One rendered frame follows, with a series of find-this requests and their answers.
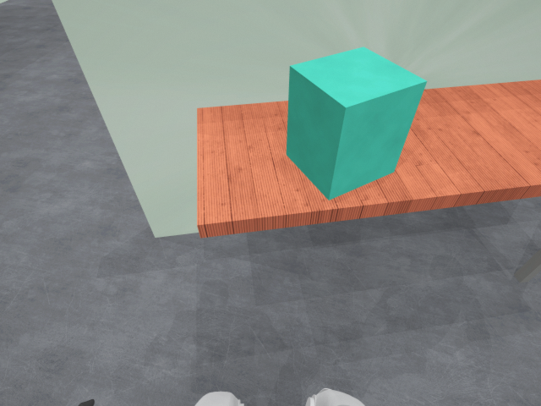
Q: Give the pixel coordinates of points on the table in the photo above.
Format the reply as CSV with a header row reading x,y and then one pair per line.
x,y
467,145

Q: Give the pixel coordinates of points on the carton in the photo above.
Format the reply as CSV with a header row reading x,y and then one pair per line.
x,y
349,115

